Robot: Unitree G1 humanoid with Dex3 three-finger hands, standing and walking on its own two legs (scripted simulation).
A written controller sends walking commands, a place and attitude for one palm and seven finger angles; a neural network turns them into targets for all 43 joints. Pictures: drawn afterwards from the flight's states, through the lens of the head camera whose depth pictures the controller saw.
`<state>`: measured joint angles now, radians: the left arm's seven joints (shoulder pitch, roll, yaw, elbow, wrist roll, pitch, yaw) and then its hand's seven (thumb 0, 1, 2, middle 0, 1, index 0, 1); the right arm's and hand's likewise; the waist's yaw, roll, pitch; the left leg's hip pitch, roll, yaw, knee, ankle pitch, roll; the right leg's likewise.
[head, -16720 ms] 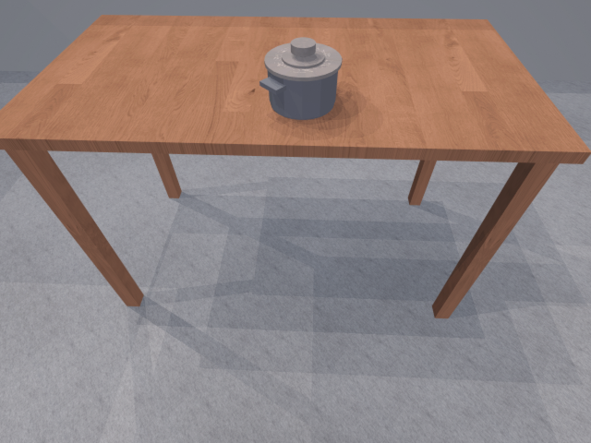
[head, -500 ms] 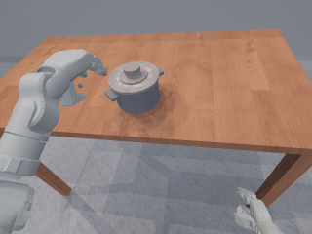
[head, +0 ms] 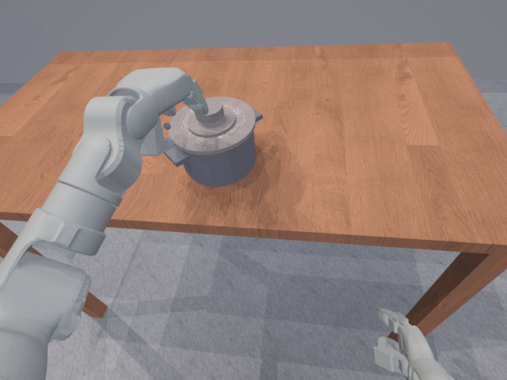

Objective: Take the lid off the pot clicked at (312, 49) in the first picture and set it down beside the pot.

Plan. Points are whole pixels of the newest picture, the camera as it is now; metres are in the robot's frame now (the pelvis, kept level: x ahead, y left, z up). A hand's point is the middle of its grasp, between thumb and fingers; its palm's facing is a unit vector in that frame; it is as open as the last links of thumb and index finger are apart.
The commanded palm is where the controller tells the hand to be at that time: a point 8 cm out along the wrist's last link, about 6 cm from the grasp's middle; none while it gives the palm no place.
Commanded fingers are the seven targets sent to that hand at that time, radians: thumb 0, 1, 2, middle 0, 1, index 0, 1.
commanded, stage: move the open hand above the knob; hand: left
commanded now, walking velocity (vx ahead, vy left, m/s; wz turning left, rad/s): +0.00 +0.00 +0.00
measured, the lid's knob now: (209, 110) +0.53 +0.11 +0.15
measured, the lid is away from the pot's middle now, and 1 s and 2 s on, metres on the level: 0.00 0.00 0.00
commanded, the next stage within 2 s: lower the open fingers around the knob in 1.70 s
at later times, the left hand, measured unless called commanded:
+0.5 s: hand (200, 87) +0.49 +0.10 +0.22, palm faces -0.25 -0.04 -0.97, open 10.2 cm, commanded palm +0.48 +0.12 +0.29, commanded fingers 0.00 -0.39 1.64 -0.86 -0.08 -0.86 -0.08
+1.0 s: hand (196, 87) +0.50 +0.11 +0.22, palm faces -0.23 -0.04 -0.97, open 10.2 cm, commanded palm +0.48 +0.12 +0.29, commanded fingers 0.00 -0.39 1.64 -0.86 -0.08 -0.86 -0.08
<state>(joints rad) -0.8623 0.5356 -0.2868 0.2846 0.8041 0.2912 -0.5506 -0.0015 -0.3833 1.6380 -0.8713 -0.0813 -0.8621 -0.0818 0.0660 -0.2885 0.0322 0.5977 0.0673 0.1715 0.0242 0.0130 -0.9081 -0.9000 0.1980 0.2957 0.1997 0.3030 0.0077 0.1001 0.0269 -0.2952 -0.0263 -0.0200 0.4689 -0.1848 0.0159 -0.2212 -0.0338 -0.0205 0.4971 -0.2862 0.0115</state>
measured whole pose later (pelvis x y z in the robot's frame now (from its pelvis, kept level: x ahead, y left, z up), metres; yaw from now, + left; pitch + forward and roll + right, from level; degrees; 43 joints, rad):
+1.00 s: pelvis +0.02 +0.00 +0.00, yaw -1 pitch +5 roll +0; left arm -1.13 0.45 -0.28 0.67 0.88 0.29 -0.51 0.00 -0.38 1.64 -0.87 -0.08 -0.86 -0.08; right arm 0.18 -0.29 -0.01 0.61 0.06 0.16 0.03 0.01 -0.91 -0.90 0.20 0.30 0.20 0.30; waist -0.05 0.08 -0.02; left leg -0.32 -0.02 0.00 0.42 -0.19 0.02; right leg -0.25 -0.03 0.00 0.44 -0.28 0.01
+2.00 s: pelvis +0.02 +0.01 +0.00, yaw -1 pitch +5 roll +0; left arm -1.19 0.44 -0.29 0.81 0.86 0.32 -0.52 0.00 -0.38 1.64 -0.87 -0.08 -0.86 -0.08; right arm 0.21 -0.30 -0.01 0.65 0.07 0.16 0.02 0.01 -0.91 -0.90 0.20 0.30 0.20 0.30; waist -0.07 0.07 -0.01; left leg -0.33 -0.03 -0.01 0.44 -0.19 0.03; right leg -0.25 -0.03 -0.01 0.43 -0.27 0.02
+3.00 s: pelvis +0.02 +0.00 +0.00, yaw +0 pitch +5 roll +0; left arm -1.15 0.38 -0.33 0.86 0.86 0.31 -0.49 0.00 -0.21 1.28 -0.64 -0.41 -0.67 -0.43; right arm 0.21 -0.28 -0.01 0.67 0.06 0.17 0.01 0.01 -0.91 -0.90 0.20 0.30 0.20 0.30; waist -0.07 0.07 -0.02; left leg -0.34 -0.02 -0.02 0.45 -0.19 0.02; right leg -0.26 -0.03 -0.01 0.45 -0.28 0.01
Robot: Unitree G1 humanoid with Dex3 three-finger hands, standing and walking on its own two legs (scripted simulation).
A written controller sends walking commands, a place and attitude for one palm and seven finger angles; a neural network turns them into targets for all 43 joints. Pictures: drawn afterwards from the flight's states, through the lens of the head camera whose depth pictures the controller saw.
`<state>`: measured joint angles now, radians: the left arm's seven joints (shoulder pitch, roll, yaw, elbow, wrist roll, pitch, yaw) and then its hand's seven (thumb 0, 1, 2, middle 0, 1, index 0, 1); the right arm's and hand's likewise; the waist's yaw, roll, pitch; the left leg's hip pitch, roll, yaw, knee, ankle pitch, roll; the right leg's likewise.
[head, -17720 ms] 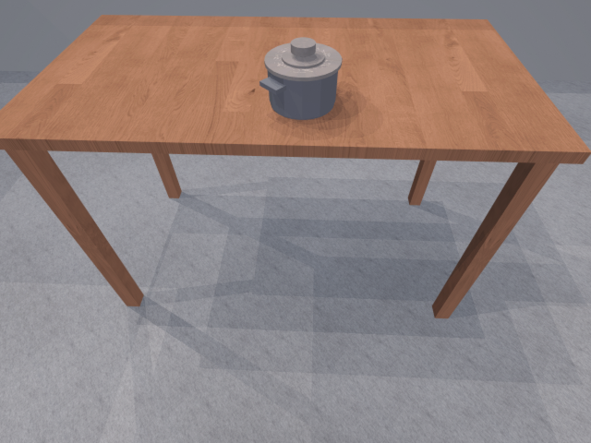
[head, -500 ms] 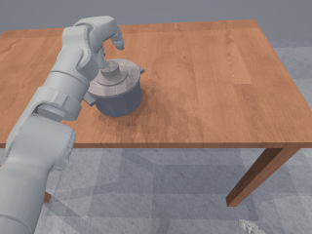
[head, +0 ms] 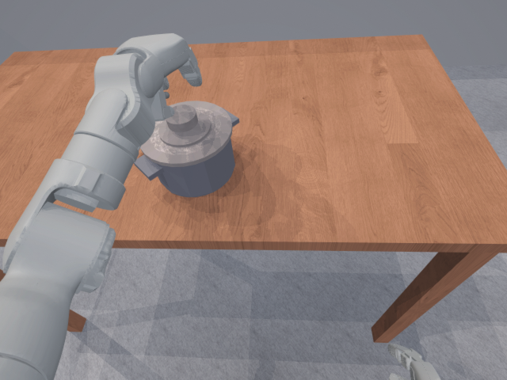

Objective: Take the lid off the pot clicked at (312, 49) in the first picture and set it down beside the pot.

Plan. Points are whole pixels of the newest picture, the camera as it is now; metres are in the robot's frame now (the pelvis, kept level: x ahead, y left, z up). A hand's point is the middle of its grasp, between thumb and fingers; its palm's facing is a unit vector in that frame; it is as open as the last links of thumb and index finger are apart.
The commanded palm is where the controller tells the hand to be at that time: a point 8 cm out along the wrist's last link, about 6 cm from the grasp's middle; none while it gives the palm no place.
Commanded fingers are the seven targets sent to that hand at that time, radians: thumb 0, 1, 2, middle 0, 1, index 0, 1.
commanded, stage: move the open hand above the knob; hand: left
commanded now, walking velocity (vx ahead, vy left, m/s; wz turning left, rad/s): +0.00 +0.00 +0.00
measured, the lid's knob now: (181, 118) +0.50 +0.12 +0.15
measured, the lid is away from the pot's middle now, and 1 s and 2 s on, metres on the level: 0.00 0.00 0.00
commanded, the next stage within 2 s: lower the open fingers around the knob in 0.70 s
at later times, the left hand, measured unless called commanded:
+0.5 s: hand (166, 96) +0.46 +0.11 +0.22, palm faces -0.23 -0.04 -0.97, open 10.2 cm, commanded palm +0.45 +0.13 +0.28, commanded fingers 0.00 -0.39 1.64 -0.86 -0.08 -0.86 -0.08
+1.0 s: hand (159, 102) +0.47 +0.13 +0.21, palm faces -0.30 -0.09 -0.95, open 10.2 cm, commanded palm +0.45 +0.14 +0.27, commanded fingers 0.00 -0.39 1.64 -0.86 -0.08 -0.86 -0.08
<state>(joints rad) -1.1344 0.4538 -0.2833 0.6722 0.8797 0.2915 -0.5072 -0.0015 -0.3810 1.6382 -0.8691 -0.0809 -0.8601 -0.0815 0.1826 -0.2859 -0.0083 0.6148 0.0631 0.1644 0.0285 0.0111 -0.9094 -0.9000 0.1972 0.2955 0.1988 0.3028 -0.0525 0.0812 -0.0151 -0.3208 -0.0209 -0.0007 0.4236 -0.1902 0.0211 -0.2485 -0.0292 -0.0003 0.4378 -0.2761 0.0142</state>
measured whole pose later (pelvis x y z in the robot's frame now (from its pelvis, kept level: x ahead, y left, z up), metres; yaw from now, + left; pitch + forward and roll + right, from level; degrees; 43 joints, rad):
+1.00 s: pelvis -0.01 +0.01 +0.00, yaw +0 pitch +5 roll +0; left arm -1.19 0.44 -0.29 0.81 0.86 0.32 -0.52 0.00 -0.38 1.64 -0.87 -0.08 -0.86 -0.08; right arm 0.21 -0.30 -0.01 0.65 0.07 0.16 0.02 0.01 -0.91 -0.90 0.20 0.30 0.20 0.30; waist -0.07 0.07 -0.01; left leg -0.33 -0.03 -0.01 0.44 -0.19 0.03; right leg -0.25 -0.03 -0.01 0.43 -0.27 0.02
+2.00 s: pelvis -0.01 +0.00 +0.00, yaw +1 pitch +5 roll +0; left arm -1.15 0.38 -0.33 0.86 0.86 0.31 -0.49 0.00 -0.21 1.28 -0.64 -0.41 -0.67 -0.43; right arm 0.21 -0.28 -0.01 0.67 0.06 0.17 0.01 0.01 -0.91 -0.90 0.20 0.30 0.20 0.30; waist -0.07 0.07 -0.02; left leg -0.34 -0.02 -0.02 0.45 -0.19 0.02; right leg -0.26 -0.03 -0.01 0.45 -0.28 0.01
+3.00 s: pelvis +0.00 +0.01 +0.00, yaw +0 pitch +6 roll +0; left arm -1.18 0.39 -0.27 0.91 0.88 0.28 -0.47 -0.02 0.17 0.76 -0.65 -0.96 -0.64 -0.94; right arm 0.21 -0.27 0.01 0.65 0.06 0.18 0.01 0.01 -0.91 -0.90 0.20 0.30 0.20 0.30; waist -0.09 0.06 -0.04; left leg -0.36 -0.02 0.00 0.46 -0.20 0.03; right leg -0.28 -0.03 0.00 0.44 -0.27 0.03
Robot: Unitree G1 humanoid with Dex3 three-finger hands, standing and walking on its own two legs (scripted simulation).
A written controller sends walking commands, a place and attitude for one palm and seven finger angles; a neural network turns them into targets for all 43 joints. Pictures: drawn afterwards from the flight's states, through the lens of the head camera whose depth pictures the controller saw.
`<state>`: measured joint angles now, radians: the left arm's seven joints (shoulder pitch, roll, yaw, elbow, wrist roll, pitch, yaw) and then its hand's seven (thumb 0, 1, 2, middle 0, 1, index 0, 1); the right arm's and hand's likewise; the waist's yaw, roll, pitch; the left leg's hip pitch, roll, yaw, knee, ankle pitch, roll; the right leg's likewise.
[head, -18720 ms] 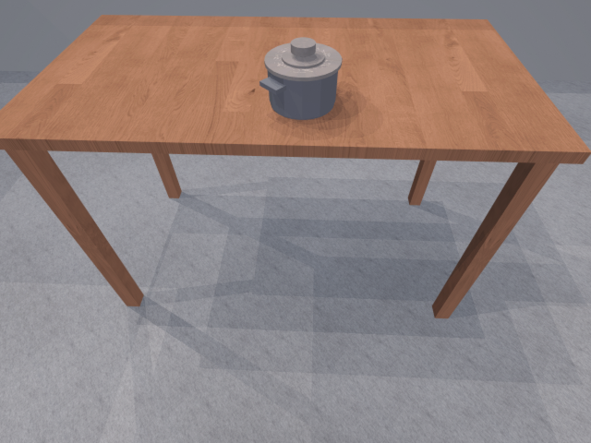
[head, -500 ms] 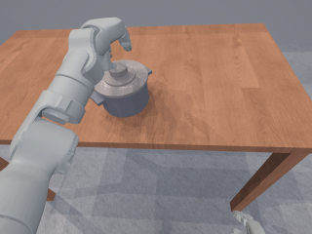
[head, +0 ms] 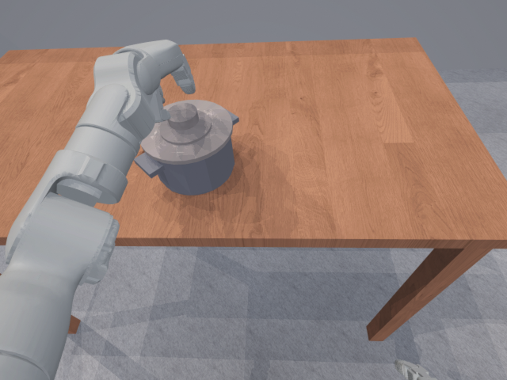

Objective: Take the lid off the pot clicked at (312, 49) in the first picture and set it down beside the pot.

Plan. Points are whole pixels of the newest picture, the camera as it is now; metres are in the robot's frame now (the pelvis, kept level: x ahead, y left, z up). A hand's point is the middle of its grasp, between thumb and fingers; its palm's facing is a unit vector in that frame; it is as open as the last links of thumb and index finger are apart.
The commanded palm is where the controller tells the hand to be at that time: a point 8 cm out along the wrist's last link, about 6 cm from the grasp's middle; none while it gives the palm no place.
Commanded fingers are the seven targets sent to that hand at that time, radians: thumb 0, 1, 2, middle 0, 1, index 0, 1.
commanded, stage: lower the open fingers around the knob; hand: left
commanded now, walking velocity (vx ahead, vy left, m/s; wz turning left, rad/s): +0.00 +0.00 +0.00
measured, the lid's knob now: (182, 116) +0.51 +0.11 +0.15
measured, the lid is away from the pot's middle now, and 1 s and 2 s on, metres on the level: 0.00 0.00 0.00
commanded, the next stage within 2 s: close the fingers and squeeze the knob in 0.70 s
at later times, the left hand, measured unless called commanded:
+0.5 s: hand (172, 118) +0.47 +0.11 +0.17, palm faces -0.34 -0.06 -0.94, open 10.5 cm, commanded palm +0.46 +0.12 +0.23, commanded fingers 0.00 -0.39 1.64 -0.86 -0.08 -0.86 -0.08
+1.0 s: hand (178, 121) +0.46 +0.11 +0.17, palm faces -0.36 -0.07 -0.93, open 10.2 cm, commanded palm +0.46 +0.11 +0.23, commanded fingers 0.00 -0.06 1.08 -0.56 -0.74 -0.56 -0.74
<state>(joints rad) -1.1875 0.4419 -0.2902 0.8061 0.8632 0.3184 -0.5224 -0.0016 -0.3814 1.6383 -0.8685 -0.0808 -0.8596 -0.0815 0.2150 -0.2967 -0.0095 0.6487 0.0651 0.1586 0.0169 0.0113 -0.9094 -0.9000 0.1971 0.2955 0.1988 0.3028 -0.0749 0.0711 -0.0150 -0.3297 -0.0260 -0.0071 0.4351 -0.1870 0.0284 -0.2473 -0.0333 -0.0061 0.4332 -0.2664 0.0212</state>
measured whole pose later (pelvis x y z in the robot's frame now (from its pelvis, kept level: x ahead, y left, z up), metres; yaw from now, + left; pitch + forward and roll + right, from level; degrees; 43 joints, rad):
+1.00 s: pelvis +0.00 -0.01 +0.00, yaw +0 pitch +5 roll +0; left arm -1.15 0.38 -0.33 0.86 0.86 0.31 -0.49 0.00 -0.21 1.28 -0.64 -0.41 -0.67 -0.43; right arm 0.21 -0.28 -0.01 0.67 0.06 0.17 0.01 0.01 -0.91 -0.90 0.20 0.30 0.20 0.30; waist -0.07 0.07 -0.02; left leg -0.34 -0.02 -0.02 0.45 -0.19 0.02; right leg -0.26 -0.03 -0.01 0.45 -0.28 0.01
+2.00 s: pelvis +0.00 +0.00 +0.00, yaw -1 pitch +6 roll +0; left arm -1.18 0.39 -0.27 0.91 0.88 0.28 -0.47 -0.02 0.17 0.76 -0.65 -0.96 -0.64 -0.94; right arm 0.21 -0.27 0.01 0.65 0.06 0.18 0.01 0.01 -0.91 -0.90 0.20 0.30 0.20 0.30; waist -0.09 0.06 -0.04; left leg -0.36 -0.02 0.00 0.46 -0.20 0.03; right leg -0.28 -0.03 0.00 0.44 -0.27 0.03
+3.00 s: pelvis +0.00 +0.00 +0.00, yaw +1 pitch +4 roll +0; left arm -1.17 0.41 -0.32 0.79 0.85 0.34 -0.53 -0.01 0.18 0.77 -0.65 -0.94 -0.63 -0.93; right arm 0.18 -0.27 0.00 0.67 0.05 0.15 0.01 0.01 -0.91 -0.90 0.20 0.30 0.20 0.30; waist -0.06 0.07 -0.01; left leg -0.32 -0.03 -0.02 0.43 -0.19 0.03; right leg -0.23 -0.03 -0.02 0.42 -0.27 0.02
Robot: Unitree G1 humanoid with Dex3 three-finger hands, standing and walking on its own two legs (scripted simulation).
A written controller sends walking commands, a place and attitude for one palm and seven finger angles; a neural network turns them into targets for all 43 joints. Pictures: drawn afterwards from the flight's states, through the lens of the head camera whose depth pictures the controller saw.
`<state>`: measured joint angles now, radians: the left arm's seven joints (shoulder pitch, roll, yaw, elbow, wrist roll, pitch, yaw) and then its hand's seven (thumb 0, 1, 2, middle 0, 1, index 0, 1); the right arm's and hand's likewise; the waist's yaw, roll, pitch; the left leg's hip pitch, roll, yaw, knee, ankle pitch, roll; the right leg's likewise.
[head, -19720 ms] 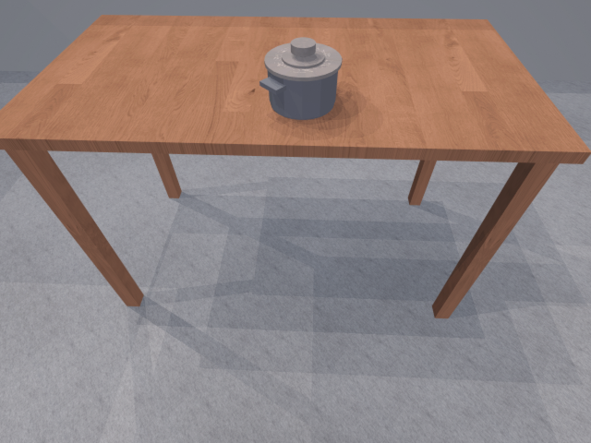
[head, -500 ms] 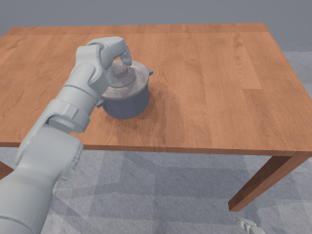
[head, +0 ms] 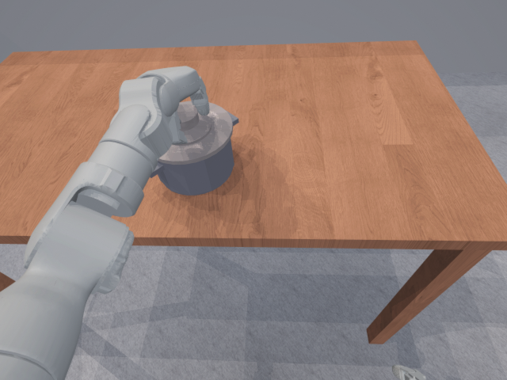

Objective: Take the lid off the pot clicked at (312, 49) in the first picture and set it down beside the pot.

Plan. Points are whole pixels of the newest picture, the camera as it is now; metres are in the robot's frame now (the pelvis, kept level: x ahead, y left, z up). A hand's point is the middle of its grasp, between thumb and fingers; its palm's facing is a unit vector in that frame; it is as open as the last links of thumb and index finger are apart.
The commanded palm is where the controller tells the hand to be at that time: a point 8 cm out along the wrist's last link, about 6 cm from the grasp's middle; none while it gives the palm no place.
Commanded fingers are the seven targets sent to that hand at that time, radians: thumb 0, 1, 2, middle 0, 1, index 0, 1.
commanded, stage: close the fingers and squeeze the knob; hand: left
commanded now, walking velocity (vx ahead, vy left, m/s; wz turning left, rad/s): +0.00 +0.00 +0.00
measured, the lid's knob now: (183, 117) +0.51 +0.11 +0.15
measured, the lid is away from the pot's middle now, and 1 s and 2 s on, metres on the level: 0.00 0.00 0.01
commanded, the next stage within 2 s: lift the lid straight up in 1.40 s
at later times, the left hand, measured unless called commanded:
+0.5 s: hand (177, 115) +0.48 +0.11 +0.17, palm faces -0.38 -0.09 -0.92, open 8.4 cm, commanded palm +0.47 +0.13 +0.23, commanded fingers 0.00 0.24 0.92 -0.67 -1.00 -0.67 -1.00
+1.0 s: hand (174, 115) +0.48 +0.11 +0.17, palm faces -0.35 -0.10 -0.93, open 8.1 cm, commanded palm +0.47 +0.13 +0.23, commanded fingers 0.00 0.38 0.86 -0.74 -1.01 -0.74 -0.99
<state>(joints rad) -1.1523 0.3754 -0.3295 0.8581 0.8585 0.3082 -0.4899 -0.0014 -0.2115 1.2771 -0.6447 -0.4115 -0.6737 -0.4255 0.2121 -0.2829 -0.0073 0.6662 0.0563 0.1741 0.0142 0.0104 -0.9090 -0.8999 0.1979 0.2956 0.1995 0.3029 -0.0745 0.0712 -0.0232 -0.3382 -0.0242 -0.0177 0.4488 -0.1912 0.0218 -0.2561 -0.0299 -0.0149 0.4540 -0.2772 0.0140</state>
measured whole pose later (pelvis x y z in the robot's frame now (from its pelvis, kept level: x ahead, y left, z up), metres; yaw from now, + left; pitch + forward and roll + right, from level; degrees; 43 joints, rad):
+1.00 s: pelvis +0.00 +0.01 +0.00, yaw -1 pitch +6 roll +0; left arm -1.18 0.39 -0.27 0.91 0.88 0.28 -0.47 -0.02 0.17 0.76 -0.65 -0.96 -0.64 -0.94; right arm 0.21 -0.27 0.01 0.65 0.06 0.18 0.01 0.01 -0.91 -0.90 0.20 0.30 0.20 0.30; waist -0.09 0.06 -0.04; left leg -0.36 -0.02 0.00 0.46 -0.20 0.03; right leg -0.28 -0.03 0.00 0.44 -0.27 0.03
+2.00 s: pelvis +0.01 +0.00 +0.00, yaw +0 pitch +4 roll +0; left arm -1.17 0.41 -0.32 0.79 0.85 0.34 -0.53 -0.01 0.18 0.77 -0.65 -0.94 -0.63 -0.93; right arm 0.18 -0.27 0.00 0.67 0.05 0.15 0.01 0.01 -0.91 -0.90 0.20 0.30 0.20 0.30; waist -0.06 0.07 -0.01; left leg -0.32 -0.03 -0.02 0.43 -0.19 0.03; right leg -0.23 -0.03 -0.02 0.42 -0.27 0.02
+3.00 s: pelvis +0.01 +0.01 +0.00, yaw +0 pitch +5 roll +0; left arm -1.41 0.45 -0.30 0.91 0.89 0.37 -0.57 0.00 0.17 0.77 -0.65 -0.95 -0.64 -0.93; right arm 0.21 -0.28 0.01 0.68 0.05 0.09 0.00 0.01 -0.91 -0.90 0.20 0.30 0.20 0.30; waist -0.08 0.07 -0.03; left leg -0.32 -0.04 -0.02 0.40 -0.17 0.04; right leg -0.23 -0.04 -0.01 0.40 -0.25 0.03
